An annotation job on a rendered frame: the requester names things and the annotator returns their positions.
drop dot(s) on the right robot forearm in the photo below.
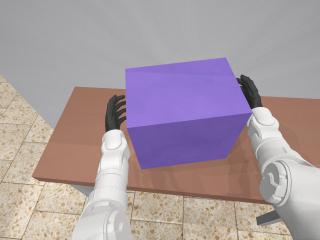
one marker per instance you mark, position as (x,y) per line
(267,141)

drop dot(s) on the carton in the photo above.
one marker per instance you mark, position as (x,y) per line
(186,112)

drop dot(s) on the robot right upper arm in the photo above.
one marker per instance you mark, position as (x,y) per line
(294,192)

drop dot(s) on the table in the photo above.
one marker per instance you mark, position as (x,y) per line
(73,152)

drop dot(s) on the robot left upper arm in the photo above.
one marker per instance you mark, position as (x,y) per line
(112,224)

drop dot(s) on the left robot forearm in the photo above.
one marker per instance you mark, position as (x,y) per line
(112,176)

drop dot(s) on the right robot hand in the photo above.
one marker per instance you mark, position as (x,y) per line
(250,91)

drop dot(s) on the left robot hand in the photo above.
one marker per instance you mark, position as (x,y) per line
(112,121)

